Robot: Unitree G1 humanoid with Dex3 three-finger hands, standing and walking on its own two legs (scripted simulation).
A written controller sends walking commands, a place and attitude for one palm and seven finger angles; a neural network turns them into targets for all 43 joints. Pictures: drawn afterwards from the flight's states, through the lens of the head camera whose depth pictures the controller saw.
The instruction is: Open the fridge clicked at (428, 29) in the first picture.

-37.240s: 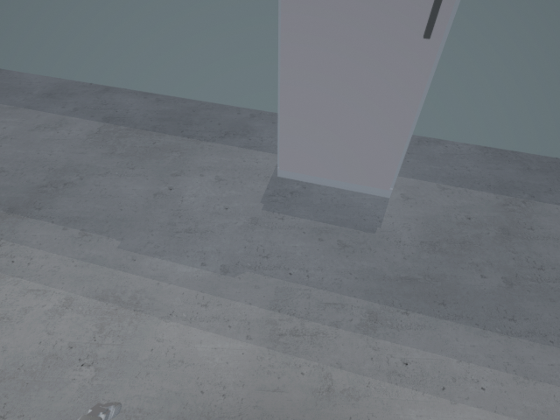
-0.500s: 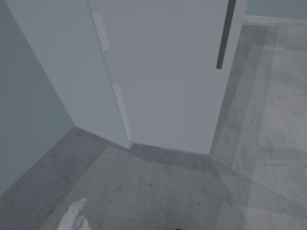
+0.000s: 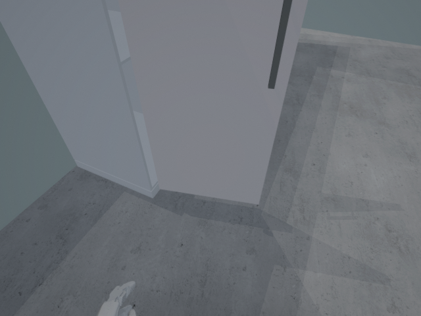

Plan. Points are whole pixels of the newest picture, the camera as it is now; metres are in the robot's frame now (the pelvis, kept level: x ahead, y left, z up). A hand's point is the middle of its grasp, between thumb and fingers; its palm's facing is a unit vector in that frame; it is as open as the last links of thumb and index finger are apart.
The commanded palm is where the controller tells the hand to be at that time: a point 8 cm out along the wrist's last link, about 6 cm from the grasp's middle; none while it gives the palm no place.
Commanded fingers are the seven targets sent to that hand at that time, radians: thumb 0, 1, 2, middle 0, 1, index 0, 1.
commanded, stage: let the arm hang, fingers relaxed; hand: right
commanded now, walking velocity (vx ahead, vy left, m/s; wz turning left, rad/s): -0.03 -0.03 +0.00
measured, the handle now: (278, 44) +0.81 -0.15 +0.19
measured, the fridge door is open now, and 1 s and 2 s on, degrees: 75 75 75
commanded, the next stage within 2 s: look to check the result in 1.18 s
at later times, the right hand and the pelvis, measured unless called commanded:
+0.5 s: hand out of the picture +0.06 -0.19 -0.17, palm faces +0.07 +0.97 -0.22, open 7.0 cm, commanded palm none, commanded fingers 0.00 -0.90 -0.90 0.20 0.30 0.20 0.30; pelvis +0.02 +0.00 +0.00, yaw -4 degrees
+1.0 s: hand out of the picture +0.05 -0.22 -0.16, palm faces +0.04 +0.98 -0.21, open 7.4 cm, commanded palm none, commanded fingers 0.00 -0.90 -0.90 0.20 0.30 0.20 0.30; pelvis +0.01 -0.03 +0.01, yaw -2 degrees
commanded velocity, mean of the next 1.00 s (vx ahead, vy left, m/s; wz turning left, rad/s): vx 0.00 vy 0.00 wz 0.00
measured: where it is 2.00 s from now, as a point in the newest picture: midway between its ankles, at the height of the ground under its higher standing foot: outside the picture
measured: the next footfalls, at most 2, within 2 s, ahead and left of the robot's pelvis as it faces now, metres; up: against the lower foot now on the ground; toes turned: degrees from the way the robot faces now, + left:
none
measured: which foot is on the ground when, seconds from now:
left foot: down 0.00-1.00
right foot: down 0.00-1.00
